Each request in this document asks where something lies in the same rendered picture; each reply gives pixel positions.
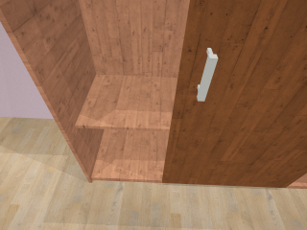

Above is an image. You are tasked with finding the wardrobe door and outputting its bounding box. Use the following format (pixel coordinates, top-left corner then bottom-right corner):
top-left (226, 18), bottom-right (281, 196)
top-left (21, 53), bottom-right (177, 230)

top-left (162, 0), bottom-right (307, 188)
top-left (295, 173), bottom-right (307, 183)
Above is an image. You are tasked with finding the handle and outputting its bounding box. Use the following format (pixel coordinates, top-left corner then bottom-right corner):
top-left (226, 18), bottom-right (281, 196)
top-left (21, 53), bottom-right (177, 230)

top-left (197, 48), bottom-right (218, 102)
